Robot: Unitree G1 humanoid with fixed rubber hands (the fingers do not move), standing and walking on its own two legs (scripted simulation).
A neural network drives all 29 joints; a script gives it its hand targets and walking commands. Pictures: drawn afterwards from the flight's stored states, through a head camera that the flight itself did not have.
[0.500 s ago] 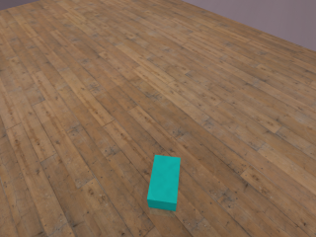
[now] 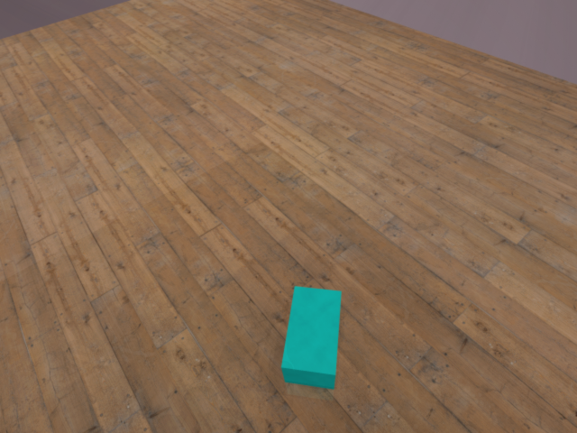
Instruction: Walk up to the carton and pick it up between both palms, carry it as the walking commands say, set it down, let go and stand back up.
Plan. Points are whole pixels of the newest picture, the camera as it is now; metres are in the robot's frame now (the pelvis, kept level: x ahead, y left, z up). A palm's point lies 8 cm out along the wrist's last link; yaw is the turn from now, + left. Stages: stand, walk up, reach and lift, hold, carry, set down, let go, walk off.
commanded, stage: walk up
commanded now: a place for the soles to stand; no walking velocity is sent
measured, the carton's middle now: (313, 335) +0.54 +0.01 -0.70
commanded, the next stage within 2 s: none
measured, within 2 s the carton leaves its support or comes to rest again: neither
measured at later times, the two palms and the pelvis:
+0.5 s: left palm out of the picture +0.12 +0.39 -0.12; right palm out of the picture +0.12 -0.24 -0.11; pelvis +0.06 +0.08 +0.00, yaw -4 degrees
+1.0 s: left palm (76, 424) +0.17 +0.36 -0.10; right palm out of the picture +0.13 -0.25 -0.12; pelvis +0.07 +0.05 +0.00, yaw -4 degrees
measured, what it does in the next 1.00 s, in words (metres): steps on the spot: left foot, then right foot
